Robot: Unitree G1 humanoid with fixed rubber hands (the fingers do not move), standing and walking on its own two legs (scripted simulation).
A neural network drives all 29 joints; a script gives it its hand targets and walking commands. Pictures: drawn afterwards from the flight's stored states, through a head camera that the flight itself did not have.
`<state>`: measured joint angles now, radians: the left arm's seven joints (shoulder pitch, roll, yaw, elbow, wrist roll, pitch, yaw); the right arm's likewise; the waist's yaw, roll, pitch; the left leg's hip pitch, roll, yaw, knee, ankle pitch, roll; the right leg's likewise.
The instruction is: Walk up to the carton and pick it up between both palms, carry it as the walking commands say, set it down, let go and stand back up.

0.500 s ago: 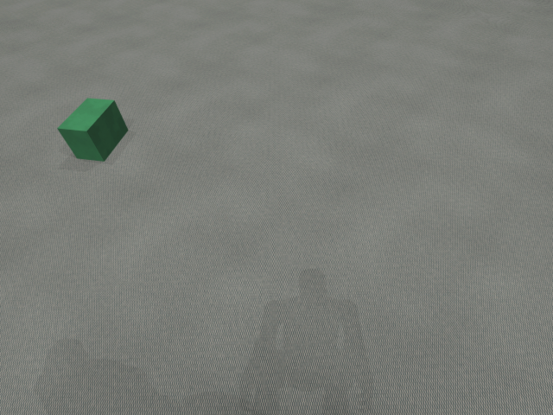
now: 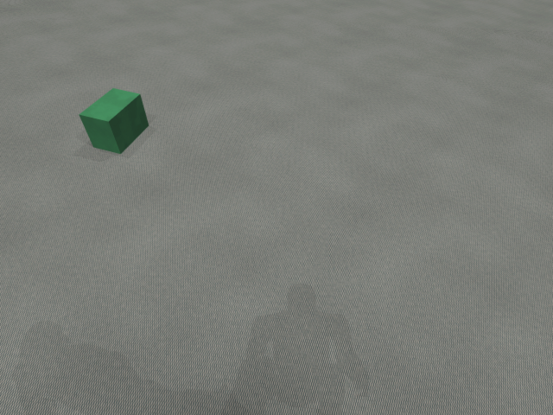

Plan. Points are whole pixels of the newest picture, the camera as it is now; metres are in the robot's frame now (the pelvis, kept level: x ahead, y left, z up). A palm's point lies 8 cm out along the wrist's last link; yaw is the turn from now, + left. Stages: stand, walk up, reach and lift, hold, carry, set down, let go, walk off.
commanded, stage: walk up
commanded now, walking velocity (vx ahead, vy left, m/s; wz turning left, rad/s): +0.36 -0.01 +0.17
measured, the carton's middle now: (116, 120) +1.64 +0.94 -0.65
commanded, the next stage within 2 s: none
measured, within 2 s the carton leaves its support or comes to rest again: neither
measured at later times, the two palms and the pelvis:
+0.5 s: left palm (180, 291) +0.34 +0.21 -0.11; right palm out of the picture +0.10 -0.19 -0.16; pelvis +0.20 -0.01 +0.00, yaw +4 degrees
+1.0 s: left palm (152, 257) +0.42 +0.29 -0.12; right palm (369, 269) +0.41 -0.16 -0.11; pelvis +0.39 +0.06 +0.03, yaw +5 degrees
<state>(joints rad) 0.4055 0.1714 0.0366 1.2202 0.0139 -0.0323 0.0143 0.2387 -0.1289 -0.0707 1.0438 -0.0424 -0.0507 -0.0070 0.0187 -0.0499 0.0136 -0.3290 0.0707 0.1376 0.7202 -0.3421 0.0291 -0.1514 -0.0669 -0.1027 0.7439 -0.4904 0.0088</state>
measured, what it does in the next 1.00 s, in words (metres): walks ahead: right foot, then left foot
